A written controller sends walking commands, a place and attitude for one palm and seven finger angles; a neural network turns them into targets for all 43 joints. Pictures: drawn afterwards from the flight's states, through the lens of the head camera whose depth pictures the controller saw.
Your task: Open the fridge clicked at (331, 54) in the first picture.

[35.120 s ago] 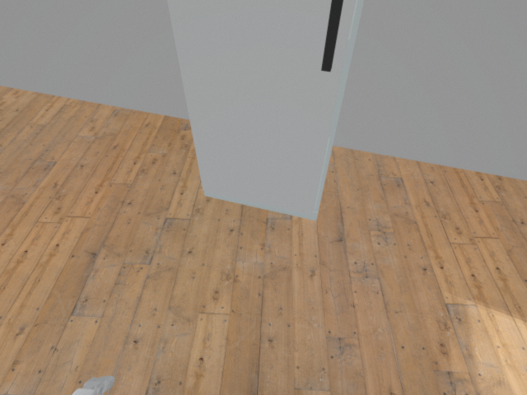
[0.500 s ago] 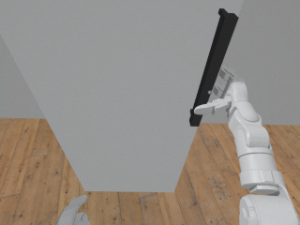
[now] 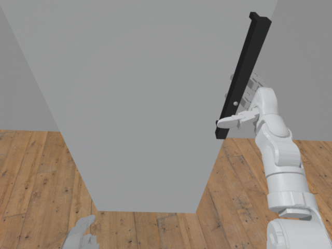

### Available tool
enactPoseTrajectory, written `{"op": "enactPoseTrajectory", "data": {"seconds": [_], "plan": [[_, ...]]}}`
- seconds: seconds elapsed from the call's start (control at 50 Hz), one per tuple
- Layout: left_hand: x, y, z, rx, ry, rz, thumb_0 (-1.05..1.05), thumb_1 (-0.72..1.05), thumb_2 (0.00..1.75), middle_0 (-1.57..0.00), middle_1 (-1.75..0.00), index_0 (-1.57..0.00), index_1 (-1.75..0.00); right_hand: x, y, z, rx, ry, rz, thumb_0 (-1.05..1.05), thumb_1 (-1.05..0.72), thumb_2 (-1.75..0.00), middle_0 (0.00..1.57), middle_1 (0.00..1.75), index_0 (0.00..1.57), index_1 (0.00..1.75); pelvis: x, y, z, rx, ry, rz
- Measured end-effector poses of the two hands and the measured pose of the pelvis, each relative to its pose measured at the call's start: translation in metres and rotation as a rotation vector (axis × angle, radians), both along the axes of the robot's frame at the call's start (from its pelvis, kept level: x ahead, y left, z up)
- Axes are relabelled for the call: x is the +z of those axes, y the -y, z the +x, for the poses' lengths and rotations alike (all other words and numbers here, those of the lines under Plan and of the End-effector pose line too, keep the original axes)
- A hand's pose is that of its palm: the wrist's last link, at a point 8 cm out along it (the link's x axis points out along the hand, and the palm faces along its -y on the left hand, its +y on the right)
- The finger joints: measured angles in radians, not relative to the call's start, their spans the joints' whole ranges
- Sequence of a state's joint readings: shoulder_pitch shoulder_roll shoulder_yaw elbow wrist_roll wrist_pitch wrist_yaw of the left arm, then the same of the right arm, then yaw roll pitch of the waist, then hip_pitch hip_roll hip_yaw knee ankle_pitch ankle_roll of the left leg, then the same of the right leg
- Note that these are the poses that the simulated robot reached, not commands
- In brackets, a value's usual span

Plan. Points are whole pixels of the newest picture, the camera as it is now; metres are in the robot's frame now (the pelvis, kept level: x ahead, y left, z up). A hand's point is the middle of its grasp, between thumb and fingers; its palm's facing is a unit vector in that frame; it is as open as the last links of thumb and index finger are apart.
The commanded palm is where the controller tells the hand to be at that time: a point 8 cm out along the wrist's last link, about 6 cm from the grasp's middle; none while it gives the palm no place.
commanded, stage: slide the fingers in behind the handle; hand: right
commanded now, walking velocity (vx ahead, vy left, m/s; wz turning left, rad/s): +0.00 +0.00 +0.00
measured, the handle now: (234, 85) +0.46 -0.13 +0.20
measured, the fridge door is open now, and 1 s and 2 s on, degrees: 0 0 0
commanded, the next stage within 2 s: grip the handle and tug to test in 0.24 s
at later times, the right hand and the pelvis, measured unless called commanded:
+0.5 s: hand (229, 101) +0.41 -0.12 +0.19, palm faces -0.03 +1.00 +0.00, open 13.4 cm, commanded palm +0.39 -0.17 +0.19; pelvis +0.00 +0.00 +0.00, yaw +0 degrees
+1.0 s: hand (232, 102) +0.40 -0.12 +0.19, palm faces -0.05 +1.00 +0.01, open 6.5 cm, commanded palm +0.39 -0.18 +0.19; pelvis +0.01 -0.01 +0.00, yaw +0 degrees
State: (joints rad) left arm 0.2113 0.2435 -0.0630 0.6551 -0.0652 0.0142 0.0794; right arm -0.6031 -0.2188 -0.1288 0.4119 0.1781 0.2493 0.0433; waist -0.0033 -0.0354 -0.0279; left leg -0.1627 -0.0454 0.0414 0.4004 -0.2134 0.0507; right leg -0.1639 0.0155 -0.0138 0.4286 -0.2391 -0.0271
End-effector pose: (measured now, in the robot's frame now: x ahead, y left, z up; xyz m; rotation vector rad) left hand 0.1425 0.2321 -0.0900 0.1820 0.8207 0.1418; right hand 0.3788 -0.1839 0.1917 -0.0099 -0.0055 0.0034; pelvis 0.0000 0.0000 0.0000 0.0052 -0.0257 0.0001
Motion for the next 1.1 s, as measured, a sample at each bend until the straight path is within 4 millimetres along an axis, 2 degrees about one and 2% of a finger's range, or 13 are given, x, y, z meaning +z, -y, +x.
{"op": "enactPoseTrajectory", "data": {"seconds": [0.24, 0.46, 0.62, 0.94, 1.1], "plan": [[-0.003, -0.004, -0.004, 0.007, 0.002, -0.006, 0.01, 0.91, 0.90, -0.20, -0.30, -0.20, -0.30, -0.001, -0.015, 0.005, 0.025, -0.023, 0.014, -0.01, 0.50, -0.30, 0.30, 1.20, 0.30, 1.20, 0.000, -0.002, -0.003, -0.002, -0.007, -0.002], [-0.008, -0.004, -0.012, 0.017, -0.031, -0.010, 0.01, 0.91, 0.90, -0.20, -0.30, -0.20, -0.30, -0.002, -0.011, 0.012, 0.020, -0.005, 0.001, -0.01, 0.46, -0.31, 0.30, 1.21, 0.31, 1.21, 0.000, -0.001, 0.001, 0.002, -0.017, -0.001], [-0.008, -0.002, -0.007, 0.017, -0.027, -0.012, 0.01, 0.91, 0.90, -0.20, -0.30, -0.20, -0.30, -0.003, -0.016, 0.013, 0.038, 0.000, 0.013, -0.01, 0.21, -0.42, 0.33, 1.24, 0.34, 1.24, 0.000, 0.001, 0.006, 0.004, -0.016, -0.001], [0.004, 0.007, 0.017, -0.008, 0.022, -0.008, 0.01, 0.91, 0.90, -0.20, -0.30, -0.20, -0.30, 0.000, -0.003, 0.006, 0.026, -0.003, 0.014, 0.00, -0.50, -0.72, 0.40, 1.34, 0.40, 1.33, 0.000, 0.005, 0.009, 0.001, -0.004, 0.002], [0.003, 0.012, 0.017, -0.020, 0.014, -0.001, 0.01, 0.91, 0.90, -0.20, -0.30, -0.20, -0.30, -0.001, -0.009, 0.008, 0.051, -0.013, 0.026, 0.00, -0.59, -0.80, 0.38, 1.37, 0.39, 1.36, 0.000, 0.007, 0.006, -0.004, -0.009, 0.002]]}}
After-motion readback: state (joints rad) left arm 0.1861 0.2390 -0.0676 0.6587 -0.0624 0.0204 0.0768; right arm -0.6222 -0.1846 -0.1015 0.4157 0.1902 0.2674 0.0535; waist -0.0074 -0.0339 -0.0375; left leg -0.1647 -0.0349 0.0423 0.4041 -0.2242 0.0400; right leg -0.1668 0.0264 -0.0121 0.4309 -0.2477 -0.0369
